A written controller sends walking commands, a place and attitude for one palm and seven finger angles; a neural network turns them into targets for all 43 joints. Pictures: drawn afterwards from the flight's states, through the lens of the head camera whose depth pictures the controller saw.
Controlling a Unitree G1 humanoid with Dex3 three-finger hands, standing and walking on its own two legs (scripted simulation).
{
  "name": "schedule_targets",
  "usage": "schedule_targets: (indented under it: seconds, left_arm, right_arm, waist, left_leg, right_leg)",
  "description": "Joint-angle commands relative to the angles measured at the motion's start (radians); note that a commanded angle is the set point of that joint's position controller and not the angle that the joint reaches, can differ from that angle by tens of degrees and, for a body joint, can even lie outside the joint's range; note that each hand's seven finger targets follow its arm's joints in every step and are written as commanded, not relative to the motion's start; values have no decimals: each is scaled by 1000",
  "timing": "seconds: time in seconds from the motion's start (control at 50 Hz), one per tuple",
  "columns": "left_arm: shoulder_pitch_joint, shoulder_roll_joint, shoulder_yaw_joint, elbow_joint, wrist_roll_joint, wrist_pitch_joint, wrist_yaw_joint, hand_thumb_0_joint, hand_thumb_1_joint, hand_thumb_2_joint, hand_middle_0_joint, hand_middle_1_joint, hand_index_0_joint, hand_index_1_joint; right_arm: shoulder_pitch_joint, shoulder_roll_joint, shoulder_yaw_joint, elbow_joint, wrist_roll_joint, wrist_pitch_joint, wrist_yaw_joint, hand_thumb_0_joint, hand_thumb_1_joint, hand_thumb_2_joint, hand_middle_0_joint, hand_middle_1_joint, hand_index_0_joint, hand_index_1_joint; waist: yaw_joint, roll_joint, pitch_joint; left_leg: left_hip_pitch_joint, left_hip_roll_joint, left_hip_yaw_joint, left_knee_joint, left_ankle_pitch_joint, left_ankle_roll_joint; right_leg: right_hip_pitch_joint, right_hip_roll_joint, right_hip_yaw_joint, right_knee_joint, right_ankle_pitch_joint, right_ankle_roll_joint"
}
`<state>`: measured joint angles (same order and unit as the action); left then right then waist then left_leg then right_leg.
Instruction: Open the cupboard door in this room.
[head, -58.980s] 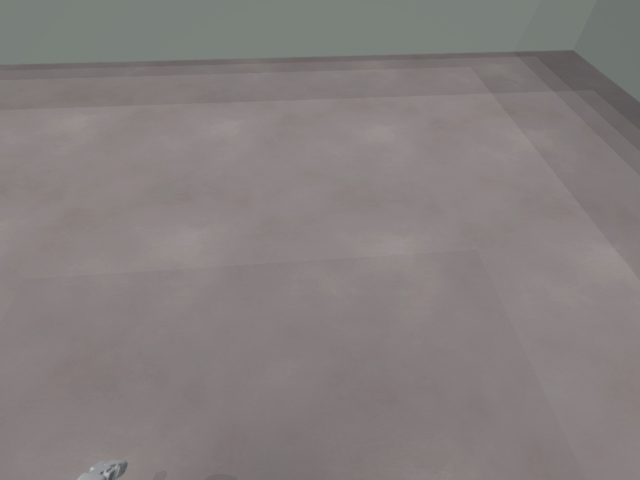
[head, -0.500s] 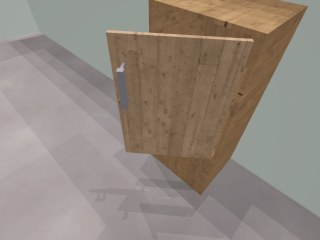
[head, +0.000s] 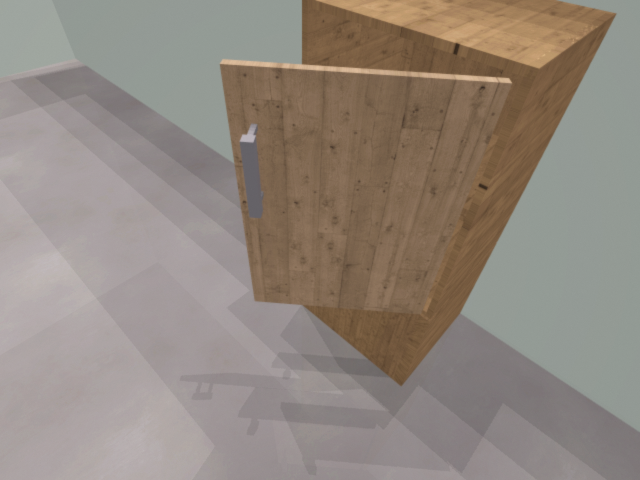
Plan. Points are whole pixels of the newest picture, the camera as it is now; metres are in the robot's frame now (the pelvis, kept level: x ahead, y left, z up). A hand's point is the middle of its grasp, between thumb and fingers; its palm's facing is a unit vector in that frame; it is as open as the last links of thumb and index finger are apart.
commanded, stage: look again from close up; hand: left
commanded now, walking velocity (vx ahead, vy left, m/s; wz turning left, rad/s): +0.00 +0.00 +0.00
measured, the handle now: (254, 172) +0.57 +0.15 +0.08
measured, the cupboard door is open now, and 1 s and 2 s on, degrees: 39 39 39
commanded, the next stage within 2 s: raise the hand with hooked fingers in 0.46 s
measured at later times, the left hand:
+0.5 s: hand out of the picture +0.00 +0.17 -0.18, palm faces +0.01 -0.99 -0.17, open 7.4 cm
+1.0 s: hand (188, 442) +0.18 +0.18 -0.05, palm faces +0.04 -1.00 +0.01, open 8.7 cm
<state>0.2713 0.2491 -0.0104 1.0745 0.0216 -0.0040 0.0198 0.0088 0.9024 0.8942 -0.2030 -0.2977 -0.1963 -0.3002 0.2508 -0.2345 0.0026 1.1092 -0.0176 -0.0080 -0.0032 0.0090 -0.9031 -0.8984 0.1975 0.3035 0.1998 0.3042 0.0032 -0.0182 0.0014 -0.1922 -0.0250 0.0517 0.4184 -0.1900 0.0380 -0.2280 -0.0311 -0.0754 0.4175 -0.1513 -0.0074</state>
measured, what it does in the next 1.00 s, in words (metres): lowers itself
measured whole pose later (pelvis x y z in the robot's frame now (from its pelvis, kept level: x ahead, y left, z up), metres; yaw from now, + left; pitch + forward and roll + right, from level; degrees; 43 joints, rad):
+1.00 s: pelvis +0.01 -0.02 -0.07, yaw +2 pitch +9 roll +0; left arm 0.51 0.21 0.15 0.07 -0.27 -0.42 -0.31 0.01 0.59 0.76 -0.23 -0.50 -0.22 -0.50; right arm 0.17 -0.27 -0.06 0.45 0.04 -0.24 -0.02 0.02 -0.90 -0.90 0.20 0.30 0.20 0.30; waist 0.00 -0.03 -0.12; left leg -0.71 -0.01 0.02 1.06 -0.50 0.02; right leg -0.74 0.00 -0.05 1.05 -0.47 -0.04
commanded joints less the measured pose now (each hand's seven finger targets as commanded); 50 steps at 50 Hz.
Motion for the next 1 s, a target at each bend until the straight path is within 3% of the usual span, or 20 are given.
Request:
schedule_targets:
  seconds: [0.0, 0.2, 0.52, 0.54, 0.56, 0.58, 0.6, 0.62, 0.64, 0.66, 0.68, 0.7, 0.74, 0.78, 0.8, 0.84, 0.86, 0.9, 0.94, 0.98]
  left_arm:
    - [21, 124, 30, -46, -4, -21, 11, 0, 900, 900, -200, -300, -200, -300]
    - [60, 56, 18, -23, -4, -16, 19, 0, 900, 900, -200, -300, -200, -300]
    - [131, -13, 18, -9, -3, -17, 26, 0, 900, 900, -200, -300, -200, -300]
    - [161, 1, 4, 29, 9, -29, 58, 0, 900, 900, -200, -300, -200, -300]
    - [-571, 201, 115, -1580, -222, -251, 50, 0, 877, 890, -202, -315, -202, -315]
    - [-196, 147, 98, -1351, -144, -196, 110, 0, 853, 880, -203, -330, -203, -330]
    - [101, -42, 7, -1145, -158, -63, 143, 0, 830, 870, -205, -345, -205, -345]
    - [115, -153, -71, -1162, -194, -52, 133, 0, 807, 860, -207, -360, -207, -360]
    - [95, -123, -55, -1230, -217, -98, 117, 0, 783, 850, -208, -375, -208, -375]
    - [88, -80, -33, -1214, -208, -149, 106, 0, 760, 840, -210, -390, -210, -390]
    - [90, -81, -18, -1176, -207, -209, 84, 0, 737, 830, -212, -405, -212, -405]
    - [99, -92, -13, -1077, -198, -265, 47, 0, 713, 820, -213, -420, -213, -420]
    - [264, -105, 51, -927, -227, -413, -69, 0, 667, 800, -217, -450, -217, -450]
    - [368, -53, 128, -907, -260, -549, -216, 0, 620, 780, -220, -480, -220, -480]
    - [385, 30, 206, -865, -261, -593, -294, 0, 597, 770, -222, -495, -222, -495]
    - [378, 123, 295, -967, -279, -577, -364, 0, 550, 750, -225, -525, -225, -525]
    - [374, 117, 303, -1026, -302, -544, -372, 0, 527, 740, -227, -540, -227, -540]
    - [313, 120, 323, -1180, -354, -494, -355, 0, 480, 720, -230, -570, -230, -570]
    - [241, 124, 328, -1354, -351, -488, -313, 0, 433, 700, -233, -600, -233, -600]
    - [186, 119, 296, -1460, -330, -518, -287, 0, 387, 680, -237, -630, -237, -630]
  right_arm:
    - [-5, -132, -31, -48, 5, -18, -8, 0, -900, -900, 200, 300, 200, 300]
    - [25, -71, -22, -23, 9, -17, -14, 0, -900, -900, 200, 300, 200, 300]
    - [76, -10, -24, -7, 11, -13, -21, 0, -900, -900, 200, 300, 200, 300]
    - [-2, -25, -6, -78, 11, -28, -13, 0, -900, -900, 200, 300, 200, 300]
    - [15, -199, -23, -471, 56, -168, -62, 0, -900, -900, 200, 300, 200, 300]
    - [-73, -125, 11, -413, 70, -273, -90, 0, -900, -900, 200, 300, 200, 300]
    - [-57, -73, -7, -409, 81, -304, -78, 0, -900, -900, 200, 300, 200, 300]
    - [-32, -90, -12, -400, 98, -318, -80, 0, -900, -900, 200, 300, 200, 300]
    - [-58, -123, -21, -449, 97, -342, -86, 0, -900, -900, 200, 300, 200, 300]
    - [-60, -148, -24, -468, 81, -361, -82, 0, -900, -900, 200, 300, 200, 300]
    - [-59, -155, -30, -491, 61, -369, -73, 0, -900, -900, 200, 300, 200, 300]
    - [-56, -159, -42, -516, 54, -373, -58, 0, -900, -900, 200, 300, 200, 300]
    - [-73, -148, -70, -566, 37, -376, -34, 0, -900, -900, 200, 300, 200, 300]
    - [-109, -156, -91, -643, 27, -363, 2, 0, -900, -900, 200, 300, 200, 300]
    - [-102, -170, -105, -671, 33, -347, 21, 0, -900, -900, 200, 300, 200, 300]
    - [-151, -162, -103, -757, 54, -319, 20, 0, -900, -900, 200, 300, 200, 300]
    - [-161, -155, -100, -789, 64, -302, 11, 0, -900, -900, 200, 300, 200, 300]
    - [-153, -144, -94, -823, 65, -274, -10, 0, -900, -900, 200, 300, 200, 300]
    - [-108, -121, -90, -820, 59, -260, -23, 0, -900, -900, 200, 300, 200, 300]
    - [-67, -111, -86, -795, 52, -255, -34, 0, -900, -900, 200, 300, 200, 300]
  waist:
    - [1, 2, 44]
    - [1, 16, 51]
    - [1, 13, 80]
    - [29, 53, 116]
    - [-118, 261, -384]
    - [-19, 324, -331]
    - [-35, 243, -118]
    - [-44, 145, -12]
    - [-46, 105, 56]
    - [-70, 30, 53]
    - [-77, -83, 67]
    - [-75, -123, 99]
    - [-5, -267, 27]
    - [31, -223, -49]
    - [45, -106, -71]
    - [78, -51, -154]
    - [85, -28, -168]
    - [78, 19, -203]
    - [48, 104, -270]
    - [3, 129, -283]
  left_leg:
    - [-100, 122, -136, -131, -105, -2]
    - [-82, 129, -128, -137, -37, -8]
    - [-85, 117, -117, -136, -73, -10]
    - [-112, 134, -62, 30, 11, -35]
    - [172, 32, -80, -72, -38, -46]
    - [102, 73, -100, -114, -163, -58]
    - [-73, 76, -151, -153, -293, -83]
    - [-129, 55, -141, -110, -321, -61]
    - [-172, 45, -143, -54, -329, -41]
    - [-200, 32, -141, 8, -338, -34]
    - [-251, 26, -149, 69, -356, -35]
    - [-308, 12, -143, 128, -366, -42]
    - [-433, 2, -86, 271, -327, -48]
    - [-513, -19, -47, 390, -279, -50]
    - [-515, -27, -43, 426, -246, -55]
    - [-578, -33, -29, 424, -294, -38]
    - [-586, -32, -28, 420, -305, -34]
    - [-560, -25, -40, 437, -249, -26]
    - [-502, -7, -55, 464, -154, -18]
    - [-459, 8, -68, 500, -46, -12]
  right_leg:
    - [43, -105, 135, -103, -118, -22]
    - [55, -98, 115, -86, -36, -13]
    - [33, -93, 117, -91, -49, -10]
    - [-13, -112, 107, -33, 60, -17]
    - [85, 2, 25, 45, -20, -12]
    - [16, 23, -2, 134, -147, -42]
    - [-99, 33, -36, 162, -222, -26]
    - [-125, 37, -33, 130, -188, -21]
    - [-145, 32, -30, 104, -227, -16]
    - [-193, 28, -20, 94, -296, -9]
    - [-264, 29, -22, 117, -364, -5]
    - [-333, 29, -20, 148, -399, -6]
    - [-419, 31, -3, 239, -503, -13]
    - [-415, 19, 46, 298, -506, -27]
    - [-389, 13, 72, 334, -460, -47]
    - [-366, 4, 98, 363, -489, -41]
    - [-363, 8, 104, 371, -498, -37]
    - [-352, 21, 111, 389, -435, -33]
    - [-349, 26, 109, 408, -300, -32]
    - [-366, 40, 89, 439, -119, -28]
